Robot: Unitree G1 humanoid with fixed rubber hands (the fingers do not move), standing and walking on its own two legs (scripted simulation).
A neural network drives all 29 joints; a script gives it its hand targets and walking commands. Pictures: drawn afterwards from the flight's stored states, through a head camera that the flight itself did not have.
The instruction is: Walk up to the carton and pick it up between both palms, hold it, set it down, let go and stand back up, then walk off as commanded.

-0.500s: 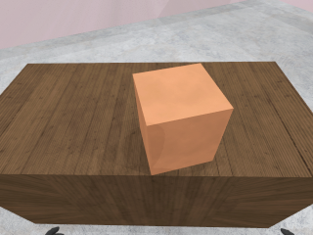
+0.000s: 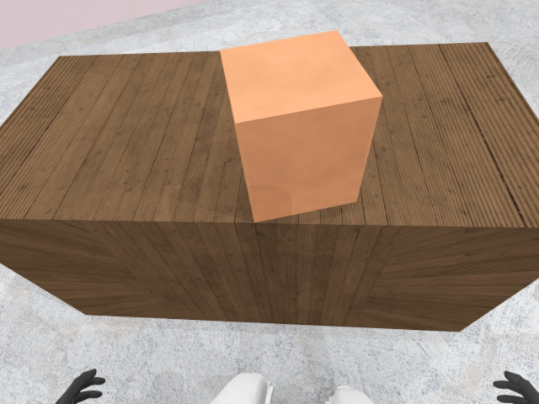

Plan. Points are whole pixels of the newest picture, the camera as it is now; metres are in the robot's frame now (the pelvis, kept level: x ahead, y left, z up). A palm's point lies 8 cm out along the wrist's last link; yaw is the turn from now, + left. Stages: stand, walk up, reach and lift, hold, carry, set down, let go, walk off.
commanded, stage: walk off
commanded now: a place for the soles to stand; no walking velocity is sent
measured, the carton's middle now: (293, 131) +0.57 +0.00 +0.05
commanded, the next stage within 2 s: stand in 1.30 s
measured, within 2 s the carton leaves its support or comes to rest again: neither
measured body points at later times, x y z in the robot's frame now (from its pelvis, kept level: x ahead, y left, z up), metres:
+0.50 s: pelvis -0.15 +0.01 -0.01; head -0.10 -0.01 +0.44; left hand -0.02 +0.34 -0.08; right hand -0.04 -0.33 -0.10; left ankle -0.07 +0.15 -0.70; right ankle -0.14 -0.11 -0.72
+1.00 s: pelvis -0.32 +0.04 +0.00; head -0.27 +0.05 +0.44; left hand -0.19 +0.38 -0.10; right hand -0.24 -0.29 -0.09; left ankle -0.26 +0.17 -0.72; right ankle -0.32 -0.08 -0.63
